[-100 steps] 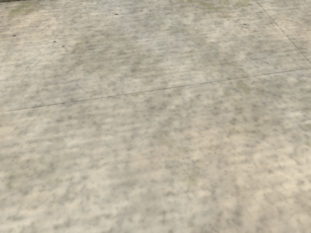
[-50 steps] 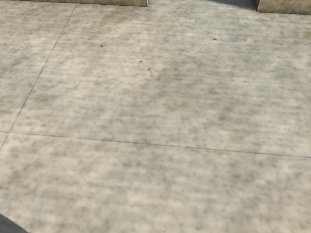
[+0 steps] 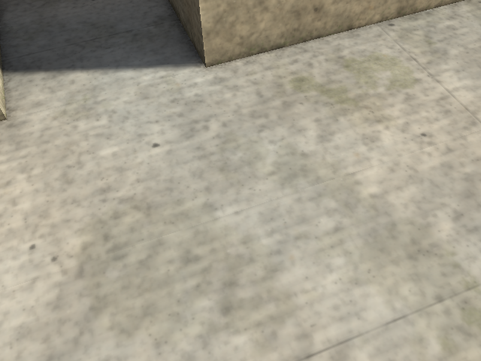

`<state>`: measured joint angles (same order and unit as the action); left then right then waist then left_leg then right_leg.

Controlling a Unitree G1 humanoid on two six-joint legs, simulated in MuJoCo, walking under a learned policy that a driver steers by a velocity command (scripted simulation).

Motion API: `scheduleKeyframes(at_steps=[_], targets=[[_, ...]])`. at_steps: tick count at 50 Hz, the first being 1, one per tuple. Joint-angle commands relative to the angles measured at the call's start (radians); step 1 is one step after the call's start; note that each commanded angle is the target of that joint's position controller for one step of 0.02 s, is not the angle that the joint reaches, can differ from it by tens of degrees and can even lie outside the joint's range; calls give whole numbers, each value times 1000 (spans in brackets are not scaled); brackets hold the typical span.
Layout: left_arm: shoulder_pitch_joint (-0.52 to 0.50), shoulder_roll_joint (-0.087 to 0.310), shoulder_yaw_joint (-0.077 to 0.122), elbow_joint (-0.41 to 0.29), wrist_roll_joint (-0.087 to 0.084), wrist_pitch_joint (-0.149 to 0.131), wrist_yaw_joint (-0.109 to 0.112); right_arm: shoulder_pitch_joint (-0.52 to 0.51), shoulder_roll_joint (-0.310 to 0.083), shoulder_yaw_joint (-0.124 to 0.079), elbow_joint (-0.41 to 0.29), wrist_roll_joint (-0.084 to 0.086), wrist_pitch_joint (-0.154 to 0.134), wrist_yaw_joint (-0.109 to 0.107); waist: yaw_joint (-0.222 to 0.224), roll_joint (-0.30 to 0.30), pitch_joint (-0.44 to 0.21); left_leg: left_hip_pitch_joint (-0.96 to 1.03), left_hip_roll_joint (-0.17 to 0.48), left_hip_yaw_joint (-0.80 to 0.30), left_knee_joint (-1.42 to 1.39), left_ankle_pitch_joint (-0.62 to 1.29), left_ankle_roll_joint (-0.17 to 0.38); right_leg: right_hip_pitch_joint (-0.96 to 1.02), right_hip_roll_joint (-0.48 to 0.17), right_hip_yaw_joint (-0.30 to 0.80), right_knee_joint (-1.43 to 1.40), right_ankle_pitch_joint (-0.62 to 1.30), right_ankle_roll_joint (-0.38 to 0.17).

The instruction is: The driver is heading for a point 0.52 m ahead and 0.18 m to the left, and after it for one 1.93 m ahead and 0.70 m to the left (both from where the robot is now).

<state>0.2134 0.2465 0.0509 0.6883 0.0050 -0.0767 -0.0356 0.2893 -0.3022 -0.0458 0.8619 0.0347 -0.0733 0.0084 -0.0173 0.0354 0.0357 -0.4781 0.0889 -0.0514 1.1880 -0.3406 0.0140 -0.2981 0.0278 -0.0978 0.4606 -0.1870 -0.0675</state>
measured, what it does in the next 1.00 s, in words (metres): walks ahead, turning left: left foot, then right foot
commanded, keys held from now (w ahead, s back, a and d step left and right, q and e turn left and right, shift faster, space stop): w+q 0.90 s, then w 0.08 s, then w+e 0.02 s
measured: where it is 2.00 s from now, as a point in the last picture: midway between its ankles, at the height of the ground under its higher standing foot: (149, 212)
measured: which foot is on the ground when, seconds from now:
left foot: up 0.00-0.38, down 0.40-0.90, up 0.92-1.00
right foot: down 0.00-0.42, up 0.44-0.88, down 0.90-1.00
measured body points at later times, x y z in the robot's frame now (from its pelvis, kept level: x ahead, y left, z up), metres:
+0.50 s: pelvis +0.26 +0.08 -0.02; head +0.30 +0.10 +0.43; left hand +0.27 +0.37 -0.14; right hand +0.48 -0.14 -0.11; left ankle +0.31 +0.17 -0.74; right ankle +0.14 -0.10 -0.63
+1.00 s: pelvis +0.54 +0.13 -0.01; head +0.56 +0.14 +0.44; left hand +0.54 +0.45 -0.09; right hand +0.76 -0.07 -0.12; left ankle +0.37 +0.18 -0.65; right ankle +0.65 +0.07 -0.74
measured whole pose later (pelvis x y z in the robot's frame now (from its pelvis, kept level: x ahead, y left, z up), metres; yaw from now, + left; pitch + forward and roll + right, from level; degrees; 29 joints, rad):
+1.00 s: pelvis +0.54 +0.13 -0.01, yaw +33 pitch +2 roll -1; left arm 0.15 0.26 0.06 0.71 0.01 -0.12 -0.02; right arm 0.34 -0.29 -0.06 0.72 0.02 -0.03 -0.02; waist -0.02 0.04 0.00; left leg -0.36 -0.06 -0.14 1.14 -0.44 0.03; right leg -0.38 0.04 -0.01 0.51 -0.17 -0.03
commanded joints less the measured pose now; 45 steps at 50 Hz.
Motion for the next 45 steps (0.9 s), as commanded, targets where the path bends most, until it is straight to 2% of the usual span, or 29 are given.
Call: scheduleKeyframes(at_steps=[1,3,5,9,12,14,15,17,18,19,20,21,22,23,24,25,26,27,29,32,34,36,38,40,42,43,44,45], targets=[[7,99,36,-21,5,-44,2,64,-52,-23,-40,-1,22,-8,-12,-103,-65,-107,58,-55,-5,107,-14,120,-280,202,-299,250,-162],[18,108,42,6,14,-51,12,20,-45,-26,-57,-3,30,-13,-8,-91,-27,-171,54,-77,-58,184,-23,122,-273,131,-323,278,-149],[40,112,45,30,15,-49,24,-25,-39,-27,-73,-7,28,-11,5,-93,-6,-226,44,-89,-150,282,-27,160,-264,75,-332,286,-136],[60,142,52,58,7,-40,38,-140,-13,-16,-111,-15,20,13,46,-79,32,-228,31,-24,-373,432,-13,212,-263,-16,-348,273,-107],[112,163,60,90,-3,-24,46,-238,0,-7,-160,-16,18,33,87,-65,69,-273,27,21,-472,410,9,310,-300,-48,-327,295,-102],[131,174,65,106,-13,-8,48,-279,-1,-6,-194,-14,18,46,97,-69,78,-295,19,53,-512,344,28,381,-320,-65,-289,344,-93],[130,181,67,111,-17,0,50,-288,-4,-7,-209,-13,18,53,92,-75,75,-286,9,73,-526,300,42,406,-328,-76,-261,402,-85],[106,209,72,108,-20,14,56,-258,-27,-20,-226,-11,22,60,55,-109,25,-178,-48,136,-538,204,78,426,-326,-107,-152,702,-60],[94,225,76,104,-23,21,60,-202,-49,-33,-222,-10,26,60,18,-131,-22,-85,-89,167,-531,154,100,427,-320,-118,-54,868,-47],[77,235,76,100,-26,29,64,-85,-89,-56,-199,-7,28,56,-51,-131,-89,74,-135,185,-560,147,129,392,-300,-135,113,951,-28],[68,228,70,94,-31,28,67,75,-153,-91,-161,-8,32,40,-137,-97,-173,340,-160,149,-634,214,171,258,-255,-150,350,840,11],[108,131,40,61,1,14,65,160,-258,-119,-143,-10,40,17,-118,110,-249,649,59,-217,-661,222,264,-87,-159,-144,702,208,66],[145,63,10,18,-2,-27,51,123,-294,-113,-181,-17,22,24,-45,215,-400,862,256,-791,-838,88,452,-387,38,86,966,-420,97],[21,155,30,-2,-37,-58,35,130,-199,-88,-182,-21,11,31,-110,77,-362,851,235,-718,-893,76,389,-497,-25,214,987,-361,72],[-24,158,28,-20,-52,-72,31,92,-155,-77,-180,-19,4,31,-87,50,-232,723,198,-556,-888,134,347,-521,-66,198,919,-275,48],[-25,146,27,-8,-31,-76,39,19,-129,-68,-192,-14,2,30,-33,-39,-153,568,148,-439,-888,225,305,-471,-112,190,822,-206,46],[-19,162,38,1,-7,-68,45,-36,-92,-57,-209,-18,1,26,1,-30,-114,455,113,-361,-903,325,286,-404,-138,187,745,-164,53],[1,163,42,3,-1,-53,42,-61,-82,-51,-226,-28,2,21,28,-11,-104,382,92,-329,-927,372,284,-346,-150,190,716,-135,62],[14,138,39,0,9,-31,42,-60,-103,-57,-229,-26,-3,13,43,-6,-95,304,73,-283,-951,470,295,-313,-145,169,646,-101,94],[-81,109,27,-31,13,-18,47,-19,-134,-65,-216,-21,-2,-8,19,6,-58,245,32,-216,-961,485,271,-330,-118,148,459,40,133],[-158,90,18,-48,9,-22,43,6,-134,-65,-207,-15,6,-16,-13,34,-49,232,-4,-190,-947,409,234,-297,-87,146,292,168,137],[-224,86,13,-63,0,-29,33,31,-139,-66,-199,-12,12,-21,-42,54,-44,230,-10,-203,-934,328,213,-251,-54,141,165,248,137],[-267,102,17,-78,-10,-38,23,60,-145,-68,-188,-9,17,-22,-59,63,-40,256,13,-252,-908,284,208,-226,-36,153,105,261,130],[-272,128,26,-84,-12,-48,13,73,-135,-66,-182,-6,23,-26,-53,70,-42,313,36,-316,-855,252,197,-209,-29,175,50,219,112],[-232,152,38,-79,-15,-59,10,56,-137,-69,-186,-9,28,-29,-23,99,-46,346,54,-373,-800,266,180,-155,-27,180,27,135,83],[-169,160,46,-63,-15,-64,12,37,-126,-66,-193,-10,31,-29,15,109,-62,341,39,-378,-755,292,165,-73,-22,164,-9,127,63],[-72,186,61,-42,-6,-69,19,27,-94,-55,-204,-13,30,-27,64,96,-123,309,-11,-347,-644,336,134,88,-47,170,-29,132,31],[74,240,75,-30,10,-70,28,30,-35,-33,-224,-29,27,-23,122,-12,-260,191,-75,-262,-371,210,96,343,-214,328,-17,71,-32]])
Keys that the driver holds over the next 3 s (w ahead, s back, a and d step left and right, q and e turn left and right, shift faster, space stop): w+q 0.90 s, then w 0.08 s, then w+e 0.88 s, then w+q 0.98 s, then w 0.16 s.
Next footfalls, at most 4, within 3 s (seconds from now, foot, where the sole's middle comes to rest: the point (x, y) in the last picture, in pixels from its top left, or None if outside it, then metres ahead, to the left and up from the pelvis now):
0.40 left None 0.35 0.18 -0.77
0.90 right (223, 289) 0.68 0.09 -0.77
1.36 left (116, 274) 0.74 0.42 -0.77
1.86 right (182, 183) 1.09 0.24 -0.77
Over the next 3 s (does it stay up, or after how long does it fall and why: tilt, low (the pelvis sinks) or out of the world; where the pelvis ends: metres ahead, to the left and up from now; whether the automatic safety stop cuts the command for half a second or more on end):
stays up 1.56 0.49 -0.01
